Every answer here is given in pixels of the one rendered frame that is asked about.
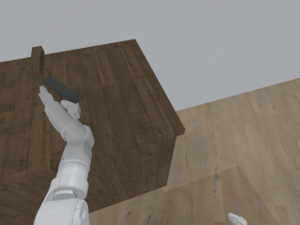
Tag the robot left hand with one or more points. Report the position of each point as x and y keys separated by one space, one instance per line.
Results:
x=56 y=112

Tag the left robot upper arm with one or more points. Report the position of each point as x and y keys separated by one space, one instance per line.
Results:
x=64 y=212

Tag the counter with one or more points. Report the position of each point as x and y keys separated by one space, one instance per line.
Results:
x=132 y=120

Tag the robot right hand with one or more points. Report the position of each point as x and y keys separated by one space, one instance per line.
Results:
x=236 y=220

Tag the tap lever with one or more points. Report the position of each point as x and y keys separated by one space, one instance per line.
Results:
x=61 y=89

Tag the robot left forearm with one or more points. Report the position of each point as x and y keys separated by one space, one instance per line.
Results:
x=71 y=178

